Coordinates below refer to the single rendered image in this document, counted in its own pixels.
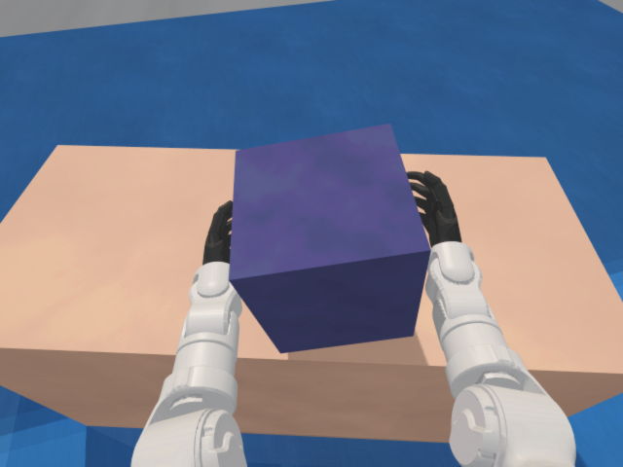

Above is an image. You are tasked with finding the right robot upper arm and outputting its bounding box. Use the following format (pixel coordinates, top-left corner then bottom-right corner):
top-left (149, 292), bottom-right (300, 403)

top-left (449, 383), bottom-right (575, 467)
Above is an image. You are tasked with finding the pedestal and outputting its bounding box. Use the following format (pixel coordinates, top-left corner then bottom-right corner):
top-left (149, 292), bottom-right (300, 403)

top-left (0, 145), bottom-right (623, 443)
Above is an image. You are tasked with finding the robot right forearm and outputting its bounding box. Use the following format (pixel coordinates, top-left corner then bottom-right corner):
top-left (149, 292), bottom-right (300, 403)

top-left (425, 241), bottom-right (576, 464)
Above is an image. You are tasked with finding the robot right hand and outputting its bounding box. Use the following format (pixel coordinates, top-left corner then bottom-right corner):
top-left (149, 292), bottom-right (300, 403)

top-left (406, 171), bottom-right (462, 248)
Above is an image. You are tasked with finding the left robot upper arm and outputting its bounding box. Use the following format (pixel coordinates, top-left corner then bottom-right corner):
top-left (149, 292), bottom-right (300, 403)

top-left (132, 408), bottom-right (247, 467)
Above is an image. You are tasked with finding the robot left hand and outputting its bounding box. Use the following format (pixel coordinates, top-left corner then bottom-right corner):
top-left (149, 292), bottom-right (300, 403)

top-left (202, 200), bottom-right (233, 265)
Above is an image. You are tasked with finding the carton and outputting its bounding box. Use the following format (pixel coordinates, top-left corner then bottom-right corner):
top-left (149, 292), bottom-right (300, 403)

top-left (229, 124), bottom-right (431, 353)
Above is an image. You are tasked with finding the robot left forearm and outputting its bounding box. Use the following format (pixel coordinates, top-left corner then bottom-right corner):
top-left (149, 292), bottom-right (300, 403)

top-left (130, 262), bottom-right (242, 467)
